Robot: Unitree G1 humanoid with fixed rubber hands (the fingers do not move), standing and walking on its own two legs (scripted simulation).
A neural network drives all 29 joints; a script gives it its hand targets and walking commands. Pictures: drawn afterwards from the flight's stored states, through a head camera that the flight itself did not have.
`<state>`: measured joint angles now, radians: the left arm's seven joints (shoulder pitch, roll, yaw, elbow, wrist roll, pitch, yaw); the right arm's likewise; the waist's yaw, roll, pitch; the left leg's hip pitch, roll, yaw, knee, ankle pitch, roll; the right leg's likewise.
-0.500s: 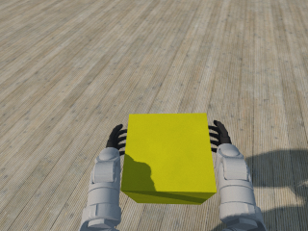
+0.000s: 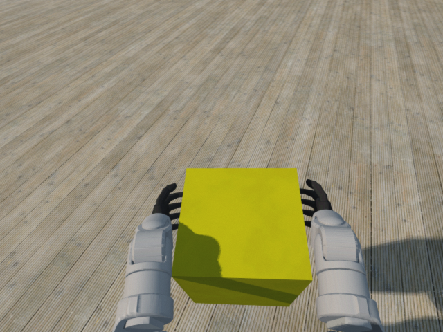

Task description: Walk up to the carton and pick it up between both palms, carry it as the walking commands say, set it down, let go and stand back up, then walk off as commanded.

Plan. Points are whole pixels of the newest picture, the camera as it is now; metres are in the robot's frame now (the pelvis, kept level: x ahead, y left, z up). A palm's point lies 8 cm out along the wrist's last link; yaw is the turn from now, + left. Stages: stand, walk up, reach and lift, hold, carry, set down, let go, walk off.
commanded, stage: reach and lift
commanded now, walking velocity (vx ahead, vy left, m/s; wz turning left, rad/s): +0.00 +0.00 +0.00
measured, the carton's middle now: (240, 241) +0.30 -0.02 -0.03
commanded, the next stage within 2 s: hold in 1.16 s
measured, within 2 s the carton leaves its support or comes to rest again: neither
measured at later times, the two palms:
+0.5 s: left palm (158, 227) +0.30 +0.14 +0.05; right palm (317, 220) +0.29 -0.16 +0.05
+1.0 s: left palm (158, 230) +0.29 +0.13 +0.05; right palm (320, 223) +0.28 -0.17 +0.05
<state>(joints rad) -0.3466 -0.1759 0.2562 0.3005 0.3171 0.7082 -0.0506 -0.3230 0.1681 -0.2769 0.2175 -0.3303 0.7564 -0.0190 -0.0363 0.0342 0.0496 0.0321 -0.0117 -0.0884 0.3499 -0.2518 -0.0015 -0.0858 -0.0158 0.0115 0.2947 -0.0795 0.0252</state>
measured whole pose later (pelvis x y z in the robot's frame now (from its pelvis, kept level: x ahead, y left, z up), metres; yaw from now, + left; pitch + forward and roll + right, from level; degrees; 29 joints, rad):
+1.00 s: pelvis +0.00 -0.01 +0.00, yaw +0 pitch -8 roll +0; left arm -0.28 -0.16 0.22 0.23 0.28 0.72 -0.04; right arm -0.27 0.15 -0.21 0.18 -0.29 0.77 -0.03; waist -0.01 0.04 0.05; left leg 0.04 0.00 -0.09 0.34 -0.25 -0.01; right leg -0.09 0.00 0.02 0.31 -0.08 0.01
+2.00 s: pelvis -0.01 -0.01 +0.00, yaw +0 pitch -8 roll +0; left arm -0.25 -0.15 0.20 0.21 0.27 0.73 -0.04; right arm -0.24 0.15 -0.18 0.16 -0.28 0.77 -0.03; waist -0.01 0.04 0.06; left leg 0.04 0.00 -0.09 0.35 -0.25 -0.02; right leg -0.09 0.00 0.02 0.31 -0.08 0.01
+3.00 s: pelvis +0.29 +0.02 +0.00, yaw -7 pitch +5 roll -1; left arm 0.03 -0.13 0.03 -0.53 0.03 1.24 0.15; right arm 0.02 0.13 -0.06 -0.51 -0.04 1.20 -0.15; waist -0.02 0.00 -0.15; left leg -0.28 0.02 0.26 0.41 -0.22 0.08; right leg -0.48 -0.08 -0.08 1.06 -0.33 0.01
